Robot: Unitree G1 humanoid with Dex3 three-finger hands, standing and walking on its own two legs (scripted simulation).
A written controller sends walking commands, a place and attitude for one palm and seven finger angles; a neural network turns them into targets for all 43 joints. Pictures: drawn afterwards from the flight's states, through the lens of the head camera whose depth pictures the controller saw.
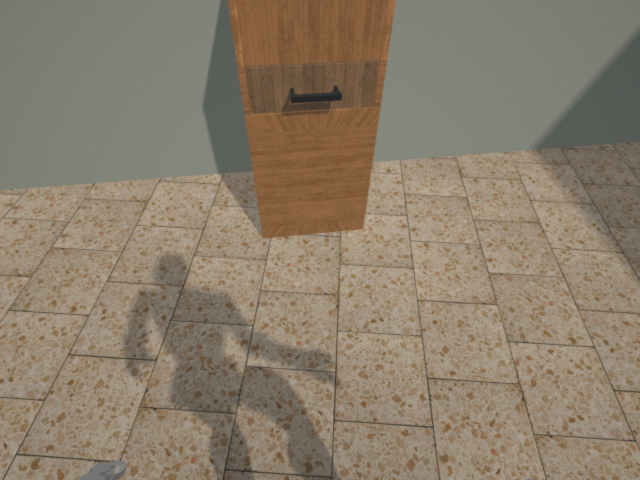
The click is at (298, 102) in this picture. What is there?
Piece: drawer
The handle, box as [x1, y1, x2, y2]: [290, 86, 341, 102]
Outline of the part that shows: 341,94 338,91 337,86 334,86 335,91 332,93 296,95 293,92 293,88 290,88 291,102 339,100 341,99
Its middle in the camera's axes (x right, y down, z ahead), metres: -0.02 -0.43 +1.16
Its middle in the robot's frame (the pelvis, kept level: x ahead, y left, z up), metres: +1.15 +0.08 -0.10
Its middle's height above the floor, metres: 0.66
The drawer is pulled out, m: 0.00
